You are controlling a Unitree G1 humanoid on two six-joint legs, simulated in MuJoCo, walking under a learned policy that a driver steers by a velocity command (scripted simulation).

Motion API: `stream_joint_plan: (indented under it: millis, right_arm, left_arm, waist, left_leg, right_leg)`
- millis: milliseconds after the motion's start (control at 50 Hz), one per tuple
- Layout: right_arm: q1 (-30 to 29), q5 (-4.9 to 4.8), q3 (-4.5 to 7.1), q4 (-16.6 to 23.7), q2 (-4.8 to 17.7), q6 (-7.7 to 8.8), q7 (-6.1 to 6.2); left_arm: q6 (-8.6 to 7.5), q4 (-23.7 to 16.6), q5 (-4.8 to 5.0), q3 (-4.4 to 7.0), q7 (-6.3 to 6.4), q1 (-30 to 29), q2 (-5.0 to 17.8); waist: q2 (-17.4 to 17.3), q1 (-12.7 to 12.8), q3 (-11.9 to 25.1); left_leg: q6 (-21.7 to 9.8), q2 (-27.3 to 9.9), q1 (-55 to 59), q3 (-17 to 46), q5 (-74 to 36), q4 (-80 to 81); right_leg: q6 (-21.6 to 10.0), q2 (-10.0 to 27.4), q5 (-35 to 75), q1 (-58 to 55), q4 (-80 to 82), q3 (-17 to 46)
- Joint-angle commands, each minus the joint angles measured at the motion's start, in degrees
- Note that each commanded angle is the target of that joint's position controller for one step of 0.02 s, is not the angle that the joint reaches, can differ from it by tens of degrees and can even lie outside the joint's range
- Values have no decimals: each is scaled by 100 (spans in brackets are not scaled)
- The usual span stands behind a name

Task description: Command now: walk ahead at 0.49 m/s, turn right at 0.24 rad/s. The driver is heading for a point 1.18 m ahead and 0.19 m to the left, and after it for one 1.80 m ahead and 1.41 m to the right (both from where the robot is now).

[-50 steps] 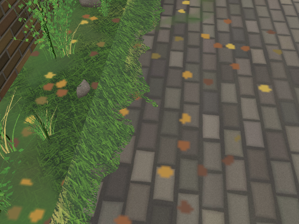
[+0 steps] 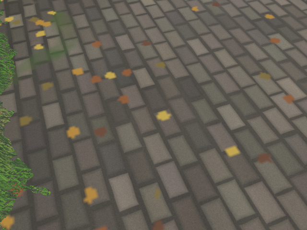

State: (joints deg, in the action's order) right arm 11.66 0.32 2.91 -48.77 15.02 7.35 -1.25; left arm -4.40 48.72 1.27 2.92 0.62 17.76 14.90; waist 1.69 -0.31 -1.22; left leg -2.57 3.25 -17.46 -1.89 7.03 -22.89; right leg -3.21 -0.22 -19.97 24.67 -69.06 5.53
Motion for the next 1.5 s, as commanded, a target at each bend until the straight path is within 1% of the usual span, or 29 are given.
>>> stream_joint_plan:
  millis: [20,100,180,260,300,340,360,380,400,420,460,500,700,820,880,920,940,960,980,1000,1040,1120,1220,1340,1400,1420,1440,1460,1500]
  right_arm:
    - [190,-2,65,135,423,71,-20]
    - [475,-69,144,-13,782,32,33]
    - [793,-148,132,-137,897,-66,57]
    - [1133,-194,125,-312,969,-165,57]
    - [1076,-197,145,-334,1056,-237,75]
    - [969,-154,88,-297,951,-294,97]
    - [917,-25,-29,-106,707,-276,115]
    - [1616,-54,-247,-34,-54,-143,80]
    - [1403,-182,-97,-118,606,-31,58]
    - [878,-281,-5,50,898,25,42]
    - [483,-154,10,95,751,-35,92]
    - [695,-170,12,24,533,-215,89]
    - [-544,-124,30,474,277,-342,-9]
    - [-1426,-150,-35,1073,160,-328,-244]
    - [-1101,-163,70,1209,339,-352,-322]
    - [346,-187,350,922,830,-377,-256]
    - [1241,-155,548,750,1357,-435,-112]
    - [989,-176,602,923,1810,-417,-62]
    - [1237,-113,467,907,1352,-403,-48]
    - [1069,-75,392,900,1037,-364,-36]
    - [283,-115,282,1055,663,-314,-49]
    - [122,-95,306,1179,792,-291,35]
    - [523,-170,361,1082,972,-379,172]
    - [930,-172,327,928,888,-446,208]
    - [775,-107,232,982,629,-445,183]
    - [935,-2,117,1088,355,-415,174]
    - [1731,-213,48,1083,157,-352,172]
    - [1510,-266,129,975,692,-333,181]
    - [433,-150,167,1176,848,-336,173]
  left_arm:
    - [-59,-388,-23,48,-21,174,202]
    - [-69,-733,-121,-46,-35,-617,124]
    - [-116,-934,-68,-97,-110,-1373,126]
    - [-141,-1207,-1,-70,-205,-1920,285]
    - [-170,-1240,-10,-15,-244,-1799,422]
    - [-177,-873,-54,210,-207,-538,804]
    - [-158,-665,-113,361,-142,615,1290]
    - [-113,-571,-143,444,-173,921,1762]
    - [-123,-575,-90,301,-194,940,1158]
    - [-145,-649,-74,213,-195,478,917]
    - [-149,-766,-120,118,-234,-284,592]
    - [-224,-701,-164,102,-257,-456,460]
    - [-273,-167,-190,181,-27,-24,739]
    - [-46,137,-114,214,33,456,869]
    - [76,44,-91,267,111,245,1104]
    - [148,-42,-72,284,172,58,1201]
    - [80,-192,-127,225,179,93,1094]
    - [-134,-451,-216,-49,40,607,205]
    - [-421,-561,-48,51,-84,54,733]
    - [-512,-772,145,88,-120,-475,873]
    - [-478,-774,-87,117,-29,-603,832]
    - [-203,-890,-228,134,-11,-427,638]
    - [-200,-1213,-214,12,-32,-1531,371]
    - [-343,-1387,-104,119,-190,-1890,700]
    - [-422,-1174,-196,277,-154,-821,955]
    - [-426,-1103,-261,363,-121,44,1311]
    - [-342,-765,-237,488,-184,617,1640]
    - [-325,-822,-75,361,-213,595,1100]
    - [-244,-923,-128,220,-186,3,749]
  waist:
    - [-513,101,251]
    - [-398,-39,36]
    - [-518,-289,-69]
    - [-615,-392,-190]
    - [-661,-202,-122]
    - [-530,448,599]
    - [129,873,1454]
    - [1706,512,2069]
    - [1100,663,1947]
    - [776,560,1160]
    - [149,226,547]
    - [306,-32,441]
    - [85,252,-191]
    - [42,536,-461]
    - [367,190,-35]
    - [385,-625,772]
    - [-264,-976,1331]
    - [-1719,-285,1946]
    - [-1032,-708,2403]
    - [-762,-693,1613]
    - [-23,-139,718]
    - [-229,206,355]
    - [-531,-203,200]
    - [-823,-333,274]
    - [-855,254,769]
    - [-119,506,1571]
    - [1872,268,2047]
    - [1143,442,1549]
    - [115,435,451]
  left_leg:
    - [-1169,-1593,946,1772,-376,1397]
    - [-1202,-1598,846,1241,-789,1670]
    - [-928,-1341,778,671,-841,1571]
    - [-799,-1662,1340,806,-621,1305]
    - [-688,-1783,1576,834,-972,971]
    - [-428,-1368,1334,422,-2388,-566]
    - [-179,-1002,242,74,-1285,-2434]
    - [129,-42,-2003,64,2139,-4369]
    - [46,-303,-2667,784,2496,-5133]
    - [-59,-595,-2954,721,1958,-5191]
    - [-6,-1013,-2479,599,1089,-4633]
    - [45,-1163,-1911,647,717,-4348]
    - [111,-825,-2386,646,-1483,-2112]
    - [-113,-731,-2834,100,-710,-1386]
    - [-401,-263,-1820,-461,146,-1349]
    - [-763,160,259,-509,14,-918]
    - [-1133,-639,2076,841,-80,-702]
    - [-2366,-2206,4066,4311,403,-77]
    - [-2312,-2288,4223,4859,689,500]
    - [-1986,-2051,3636,3864,377,496]
    - [-1594,-1546,1890,2626,-727,638]
    - [-1610,-1204,515,1997,-1610,1019]
    - [-1138,-688,69,1479,-1061,841]
    - [-922,-1151,959,2318,-317,177]
    - [-598,-787,912,2134,-1232,-1040]
    - [-361,-378,44,1677,-195,-2674]
    - [8,327,-1930,1084,2420,-4395]
    - [29,0,-2688,1390,2512,-5085]
    - [37,-417,-2753,1043,1573,-5062]
  right_leg:
    - [24,650,288,1048,313,70]
    - [175,805,1091,1380,1635,-176]
    - [217,556,2113,897,2993,-487]
    - [78,428,1909,817,3599,-508]
    - [-78,315,1571,459,3867,-586]
    - [-344,66,1489,-1296,4105,-770]
    - [-747,1120,1579,-2973,4062,420]
    - [-1629,2315,628,-4668,4760,3054]
    - [-1566,2281,88,-4499,5170,3582]
    - [-1305,2088,446,-3799,5209,2718]
    - [-1065,1613,1494,-2454,5492,1468]
    - [-977,1391,1825,-1834,5862,831]
    - [-621,1273,2536,-2010,6318,-923]
    - [-518,1639,3385,-3218,5755,-1299]
    - [-340,1639,5998,-3308,4752,-1582]
    - [-114,1393,6626,-2694,2786,-1763]
    - [118,1103,4656,-1215,991,-1758]
    - [508,-283,-938,1425,-1295,-1141]
    - [329,-110,-1068,2034,-1655,166]
    - [193,171,-652,2300,-1396,133]
    - [220,615,-69,1731,-210,5]
    - [554,686,343,1069,787,-171]
    - [696,269,2168,651,3002,-348]
    - [430,100,2029,303,4014,-178]
    - [-71,257,1791,-1304,4336,-200]
    - [-532,1253,1891,-2861,4161,858]
    - [-1432,2246,374,-4360,4863,3472]
    - [-1315,2260,-939,-4175,5191,3904]
    - [-984,1808,-150,-2823,5339,2420]
